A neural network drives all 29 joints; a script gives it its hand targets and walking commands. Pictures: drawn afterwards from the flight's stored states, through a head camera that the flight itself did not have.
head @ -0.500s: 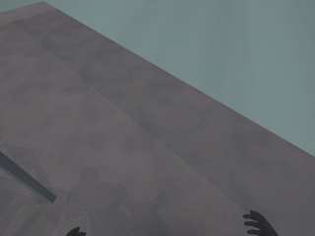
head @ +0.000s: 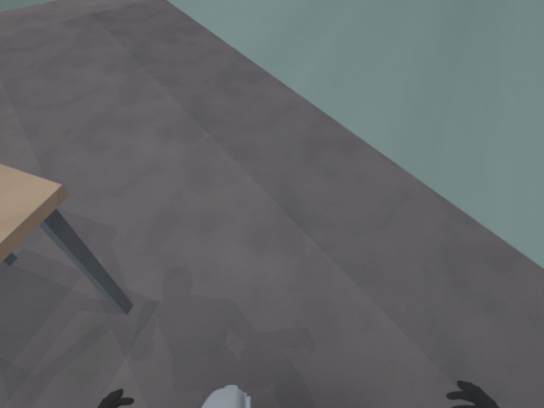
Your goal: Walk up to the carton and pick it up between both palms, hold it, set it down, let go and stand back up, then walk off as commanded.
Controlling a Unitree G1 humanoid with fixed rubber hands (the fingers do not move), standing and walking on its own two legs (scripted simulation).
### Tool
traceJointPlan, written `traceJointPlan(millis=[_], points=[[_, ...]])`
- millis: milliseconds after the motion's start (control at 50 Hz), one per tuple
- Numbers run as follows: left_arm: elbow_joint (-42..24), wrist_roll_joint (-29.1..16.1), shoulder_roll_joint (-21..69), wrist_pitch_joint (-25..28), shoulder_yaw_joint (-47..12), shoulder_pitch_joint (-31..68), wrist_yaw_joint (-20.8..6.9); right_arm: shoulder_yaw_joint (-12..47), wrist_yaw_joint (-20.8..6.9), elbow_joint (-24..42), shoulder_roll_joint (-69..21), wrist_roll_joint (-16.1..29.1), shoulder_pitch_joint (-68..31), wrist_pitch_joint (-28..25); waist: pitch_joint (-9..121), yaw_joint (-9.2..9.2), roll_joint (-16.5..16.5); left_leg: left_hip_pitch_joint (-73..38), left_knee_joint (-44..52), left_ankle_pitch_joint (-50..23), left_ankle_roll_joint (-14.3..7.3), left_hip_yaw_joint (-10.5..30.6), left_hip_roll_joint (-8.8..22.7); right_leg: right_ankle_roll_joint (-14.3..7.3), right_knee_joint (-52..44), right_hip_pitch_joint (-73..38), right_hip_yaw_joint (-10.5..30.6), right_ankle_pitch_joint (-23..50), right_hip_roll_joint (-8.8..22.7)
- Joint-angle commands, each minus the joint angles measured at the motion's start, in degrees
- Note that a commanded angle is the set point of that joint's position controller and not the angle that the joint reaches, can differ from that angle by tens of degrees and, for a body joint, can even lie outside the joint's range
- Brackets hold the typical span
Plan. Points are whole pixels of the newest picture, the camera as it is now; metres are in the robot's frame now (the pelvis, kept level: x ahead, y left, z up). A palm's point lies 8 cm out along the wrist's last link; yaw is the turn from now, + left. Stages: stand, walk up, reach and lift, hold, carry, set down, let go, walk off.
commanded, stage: walk up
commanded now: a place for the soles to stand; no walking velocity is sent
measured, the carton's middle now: out of the picture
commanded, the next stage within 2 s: none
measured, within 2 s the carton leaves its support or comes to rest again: neither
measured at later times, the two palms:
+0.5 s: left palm out of the picture -0.09 +0.42 -0.06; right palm out of the picture +0.13 -0.17 -0.09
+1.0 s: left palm out of the picture -0.18 +0.50 -0.08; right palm out of the picture +0.14 -0.03 -0.08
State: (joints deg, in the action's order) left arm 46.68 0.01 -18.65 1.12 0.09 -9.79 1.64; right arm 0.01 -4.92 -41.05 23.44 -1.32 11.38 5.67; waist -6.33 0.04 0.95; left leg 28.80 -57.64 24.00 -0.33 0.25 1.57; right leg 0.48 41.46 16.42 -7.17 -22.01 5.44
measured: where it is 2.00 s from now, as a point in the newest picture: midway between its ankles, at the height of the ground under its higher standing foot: outside the picture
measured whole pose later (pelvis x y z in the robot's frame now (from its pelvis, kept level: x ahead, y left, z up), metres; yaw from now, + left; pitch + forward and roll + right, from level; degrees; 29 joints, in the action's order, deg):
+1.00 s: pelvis -0.09 +0.18 +0.01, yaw +28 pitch -2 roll -2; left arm 45.8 0.0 -24.8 3.1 0.6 -17.1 2.8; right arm 0.0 -6.8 -41.0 23.4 -1.5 13.2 4.4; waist -5.7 0.1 1.7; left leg 27.1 -56.4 19.6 -3.1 3.7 -4.4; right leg -1.9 36.8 18.5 -8.4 -15.7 2.4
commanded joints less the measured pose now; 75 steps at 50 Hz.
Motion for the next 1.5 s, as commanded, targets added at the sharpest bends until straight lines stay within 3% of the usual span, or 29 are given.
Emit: traceJointPlan(millis=[0, 40, 60, 80, 120, 220, 280, 300, 320, 340, 420, 500, 580, 600, 640, 660, 740, 820, 860, 900, 920, 1080, 1120, 1140, 1160, 1180, 1260, 1440, 1480], points=[[-7.71, 1.62, -22.58, 1.55, 10.45, 6.42, 1.86, -9.03, -1.82, 6.93, 10.61, -2.12, 9.67, -1.5, 7.88, 7.03, -11.81, -8.67, 10.15, -2.15, -1.17, 0.06, 3.73, -10.87, -9.85, 2.89, 3.04, 18.54, 18.01], [-7.11, 1.5, -16.24, 0.03, 8.05, 6.72, 1.32, -10.2, -0.99, 3.24, 13.86, -3.02, 17.05, -1.61, 7.27, 10.75, 6.28, -27.74, 27.19, -8.47, -6.38, 11.24, -2.02, -3.93, 16.44, 20.08, -4.83, -3.01, 2.9], [-8.59, -0.03, -13.62, 0.0, 6.76, 5.55, 1.48, -10.93, -0.46, 4.95, 21.34, -2.9, 14.15, -2.42, 7.33, 8.77, 21.78, -25.35, 39.9, -15.62, -10.1, 37.98, 7.98, -0.7, 25.02, 29.14, -3.34, -19.52, -7.19], [-8.26, -0.85, -16.67, 0.18, 7.06, 5.13, 1.97, -10.73, -0.48, 6.59, 21.59, -1.42, 11.16, -2.68, 8.51, 7.78, 16.74, -21.73, 44.75, -13.11, -12.92, 45.33, 9.1, -1.24, 26.35, 24.76, 5.51, -17.91, -7.9], [-4.68, -1.14, -18.93, 0.09, 7.25, -0.48, 1.96, -9.55, 0.1, 8.14, 17.77, -1.42, 5.64, -2.24, 8.5, 3.71, 8.29, -19.27, 42.35, -14.8, -9.67, 38.67, 6.11, -1.05, 23.39, 19.4, 8.1, -11.87, -4.93], [-1.44, -0.67, -17.63, -0.07, 7.39, -8.73, 3.02, -8.63, -0.22, 10.07, 12.99, -2.96, 0.89, -1.47, 11.22, 1.28, 11.01, -13.7, 41.88, -15.83, -7.64, 30.65, 3.63, -2.3, 1.0, 3.37, 5.7, -5.13, -7.49], [1.39, -0.8, -17.94, 0.07, 7.85, -20.95, 3.57, -7.84, -0.9, 12.49, 10.42, -1.88, -6.51, -0.72, 11.22, -4.82, 9.6, 2.7, 43.84, -8.18, 3.26, 23.66, -1.99, -6.15, -17.96, -21.15, 4.56, 5.37, -8.5], [1.25, -0.29, -22.42, 0.15, 9.3, -21.83, 3.25, -7.28, -1.05, 12.61, 8.59, -1.7, -7.78, -0.77, 9.17, -6.81, -1.31, 15.94, 37.85, 1.3, 11.65, 12.66, -10.89, -10.34, -27.44, -29.53, 11.9, -1.42, -0.66], [-1.74, -0.31, -26.77, -0.01, 11.12, -13.64, 3.17, -6.43, -0.67, 9.84, 7.22, -2.6, -1.63, -0.86, 14.46, -4.39, -22.67, 13.12, 5.91, 4.66, 7.08, 5.45, -10.21, -16.62, -31.72, -19.63, 31.75, -5.88, 24.11], [-5.38, 1.04, -23.94, 0.89, 9.77, -3.98, 3.49, -7.82, -0.18, 7.85, 13.03, -3.7, 0.47, -0.88, 10.96, -0.17, -9.54, 10.65, -6.13, 1.36, 3.9, 8.27, -3.86, -17.94, -32.98, -8.21, 31.11, -7.8, 27.25], [-7.12, 1.41, -20.77, 2.29, 9.33, -2.59, 2.7, -8.55, -2.82, 5.56, 13.43, -1.32, 8.9, -0.98, 10.33, 2.86, -8.38, 4.09, -9.05, -4.73, 2.98, 6.49, 0.25, -11.43, -23.79, -6.86, 8.4, 2.16, 15.47], [-6.19, 1.61, -24.49, 2.19, 10.58, -10.63, 1.77, -7.57, -3.06, 5.83, 12.0, -1.14, 1.28, -1.27, 8.46, -2.56, -13.8, 5.41, 5.28, 0.1, 2.58, 3.9, 2.4, -12.2, -21.1, -10.35, 9.9, -1.33, 17.16], [-7.38, 2.87, -25.67, 1.35, 10.51, -1.89, 1.31, -8.6, -2.77, 1.77, 11.91, -1.55, 13.56, -1.67, 12.84, 5.91, -13.31, -17.88, 20.61, 3.0, -1.57, 0.27, 0.79, -8.09, -11.43, 5.16, -1.83, -6.98, 13.26], [-7.42, 2.8, -22.6, 0.63, 9.67, -1.6, 1.38, -9.17, -2.29, -0.28, 13.12, -1.85, 19.14, -2.18, 11.24, 8.3, -2.43, -21.69, 25.34, 3.29, -4.04, 2.61, -3.09, -5.02, 0.36, 11.64, -4.54, -10.91, 8.58], [-10.94, 0.44, -19.49, 0.39, 7.5, 1.7, 1.4, -10.59, -1.25, 2.76, 23.46, -2.13, 15.18, -2.55, 1.64, 8.38, 18.58, -13.62, 49.15, 22.71, -12.31, 46.09, 10.15, -0.03, 19.89, 33.0, 1.11, -18.31, -4.5], [-9.53, 0.22, -20.71, 1.24, 7.9, 1.78, 1.26, -10.46, -1.3, 3.64, 22.94, -1.97, 10.55, -2.58, 1.09, 5.95, 8.58, -10.08, 49.65, 23.7, -12.93, 49.09, 10.36, -1.58, 21.78, 26.98, 7.91, -13.87, -3.63], [-4.12, -0.85, -19.97, 2.51, 7.91, -8.18, 1.21, -8.99, -0.44, 6.81, 16.86, -2.46, 3.19, -2.91, 5.88, 0.74, 11.41, -9.27, 40.1, -1.23, -10.66, 32.03, 2.73, -1.72, 10.62, 14.05, 6.93, -5.96, -3.62], [-3.57, 0.17, -18.7, 3.0, 7.65, -10.73, 1.93, -8.2, -0.71, 7.55, 14.61, -1.42, 1.39, -2.61, 8.1, -0.91, 12.17, -8.01, 36.1, -7.9, -12.08, 32.47, 5.88, -2.26, -1.93, 3.53, 7.43, -3.78, -6.15], [-1.28, 1.23, -20.72, 3.78, 7.82, -15.58, 2.3, -6.97, -0.67, 8.1, 12.41, -0.19, -1.74, -2.33, 10.89, -4.37, 7.03, 4.45, 29.24, -2.6, -5.75, 21.66, -0.37, -3.97, -19.19, -18.42, 7.95, 5.32, -5.02], [-3.28, 2.57, -28.81, 4.18, 10.5, -11.96, 2.31, -5.06, -0.46, 7.46, 7.34, -2.05, 0.94, -2.91, 12.33, -3.46, -9.8, 20.63, 3.24, 4.74, -0.63, 6.14, -4.77, -12.6, -28.82, -23.13, 33.97, -10.01, 25.25], [-5.38, 1.78, -29.1, 4.27, 10.71, -7.14, 2.08, -6.96, -0.11, 5.39, 14.09, -2.24, 2.92, -2.77, 9.59, -1.94, -4.92, 16.72, -3.9, 1.59, -0.13, 7.8, -0.06, -16.4, -27.99, -14.31, 33.28, -11.12, 27.69], [-6.73, 3.21, -26.28, 4.32, 9.43, -0.02, 0.05, -7.36, -2.39, 2.64, 12.97, 0.05, 10.05, -4.06, 7.79, 3.83, -13.98, -5.49, 10.78, 3.51, -0.98, 2.95, 4.11, -11.24, -19.09, 0.3, 6.14, -9.6, 17.9], [-6.09, 4.07, -22.88, 3.12, 7.8, -0.07, 0.05, -8.02, -1.78, -1.37, 12.78, -0.07, 18.98, -4.18, 10.93, 7.41, -5.32, -21.19, 17.81, 1.98, -2.84, -0.94, -2.81, -7.67, -2.89, 10.47, -2.35, -19.69, 8.96], [-6.69, 3.68, -18.93, 2.25, 6.97, -0.64, -0.36, -9.39, -0.85, -2.88, 15.63, -0.58, 23.31, -4.43, 9.19, 10.05, 7.91, -24.63, 26.13, 9.39, -6.16, 10.35, -1.8, -5.0, 14.22, 18.45, -4.4, -18.13, 4.46], [-10.11, 1.37, -16.28, 2.67, 5.52, 0.83, -0.29, -10.16, -0.42, 1.88, 21.92, -1.09, 16.27, -4.94, 2.63, 7.81, 20.73, -19.85, 46.48, 22.95, -12.79, 49.29, 10.78, -2.11, 25.33, 34.11, -1.34, -18.9, -6.47], [-8.64, 1.77, -20.32, 2.73, 5.58, 3.41, -0.14, -9.74, 0.1, 2.78, 21.88, 0.33, 13.72, -4.91, 0.98, 7.45, 7.57, -13.09, 49.39, 26.31, -13.92, 55.65, 11.63, -2.24, 27.52, 29.57, 8.58, -14.05, -3.44], [-3.89, 0.94, -21.7, 4.19, 6.11, -5.52, -1.01, -8.2, 1.44, 4.81, 16.8, -0.14, 6.93, -5.58, 7.04, 1.4, 7.7, -13.41, 40.7, 10.15, -11.35, 37.42, 5.82, -1.59, 15.8, 18.82, 9.59, -4.67, -0.63], [-3.51, 2.05, -19.0, 5.94, 6.85, -14.11, 0.96, -7.17, 0.58, 6.48, 10.98, 0.07, 2.89, -5.56, 11.18, -3.29, 5.78, 1.38, 27.29, -3.25, -6.61, 24.13, 0.08, -4.07, -19.74, -18.04, 10.02, 7.02, -4.51], [-3.63, 2.62, -28.46, 6.11, 9.98, -15.37, 1.16, -5.52, 0.49, 7.41, 7.85, -1.16, 2.97, -5.8, 12.46, -5.4, -11.58, 20.45, 1.49, 5.91, -0.22, 4.96, -6.34, -12.58, -28.36, -26.35, 36.06, -16.5, 24.88]])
